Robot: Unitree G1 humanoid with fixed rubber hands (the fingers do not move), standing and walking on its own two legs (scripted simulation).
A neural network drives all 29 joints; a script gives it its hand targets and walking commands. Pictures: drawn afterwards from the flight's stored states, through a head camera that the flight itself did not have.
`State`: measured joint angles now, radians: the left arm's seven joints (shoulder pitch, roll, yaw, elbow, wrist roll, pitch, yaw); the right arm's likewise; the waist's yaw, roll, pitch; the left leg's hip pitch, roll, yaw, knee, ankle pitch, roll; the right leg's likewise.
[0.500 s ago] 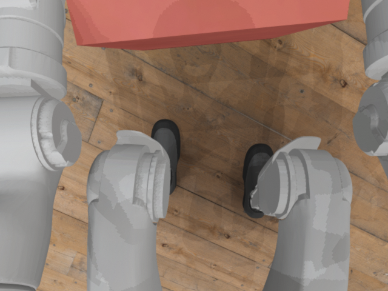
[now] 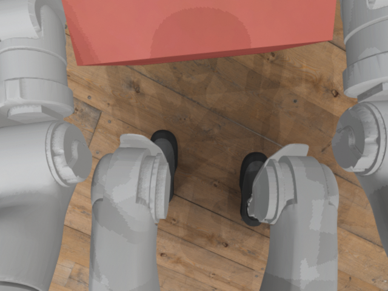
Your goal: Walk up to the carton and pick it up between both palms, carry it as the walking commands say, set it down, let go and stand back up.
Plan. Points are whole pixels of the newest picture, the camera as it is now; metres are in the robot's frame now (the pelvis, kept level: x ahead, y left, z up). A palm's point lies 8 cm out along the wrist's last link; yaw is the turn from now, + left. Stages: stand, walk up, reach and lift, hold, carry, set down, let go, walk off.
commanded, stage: reach and lift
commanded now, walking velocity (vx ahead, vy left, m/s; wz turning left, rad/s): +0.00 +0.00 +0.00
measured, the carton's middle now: out of the picture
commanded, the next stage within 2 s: none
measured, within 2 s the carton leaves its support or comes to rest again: leaves its support in 0.10 s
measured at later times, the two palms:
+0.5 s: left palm out of the picture +0.53 +0.26 -0.08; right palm out of the picture +0.59 -0.11 -0.07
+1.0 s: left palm out of the picture +0.51 +0.25 -0.02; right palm out of the picture +0.57 -0.12 -0.01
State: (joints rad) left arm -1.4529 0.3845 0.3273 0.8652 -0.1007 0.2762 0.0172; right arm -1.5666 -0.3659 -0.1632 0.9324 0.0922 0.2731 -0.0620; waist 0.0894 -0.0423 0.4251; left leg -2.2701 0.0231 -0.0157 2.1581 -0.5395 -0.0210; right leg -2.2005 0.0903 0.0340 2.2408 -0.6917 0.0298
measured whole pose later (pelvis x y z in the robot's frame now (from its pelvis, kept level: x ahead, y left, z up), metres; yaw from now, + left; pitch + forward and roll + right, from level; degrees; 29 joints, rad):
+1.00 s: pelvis +0.00 +0.01 +0.09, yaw -1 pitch +47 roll -1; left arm -1.24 0.24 0.46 0.65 0.06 0.44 -0.02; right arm -1.36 -0.28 -0.31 0.80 -0.03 0.40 0.01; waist 0.09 -0.05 0.06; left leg -2.17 -0.04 -0.06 1.81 -0.46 -0.04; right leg -2.10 0.11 0.05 1.87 -0.58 0.05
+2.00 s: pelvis +0.01 +0.01 +0.21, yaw -1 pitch +45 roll -1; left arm -0.97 0.11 0.49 0.57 0.13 0.46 -0.04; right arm -1.09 -0.18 -0.37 0.74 -0.11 0.41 0.09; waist 0.07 -0.04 -0.14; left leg -1.81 -0.06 -0.08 1.40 -0.36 -0.04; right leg -1.76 0.10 0.08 1.44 -0.46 0.04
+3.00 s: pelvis +0.05 +0.01 +0.33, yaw +0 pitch +32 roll -1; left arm -0.60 0.00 0.45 0.45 0.19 0.43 -0.10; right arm -0.70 -0.05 -0.39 0.59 -0.18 0.38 0.15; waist 0.07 -0.04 -0.15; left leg -1.18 -0.05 -0.10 0.87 -0.25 -0.03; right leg -1.13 0.08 0.10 0.91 -0.33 0.02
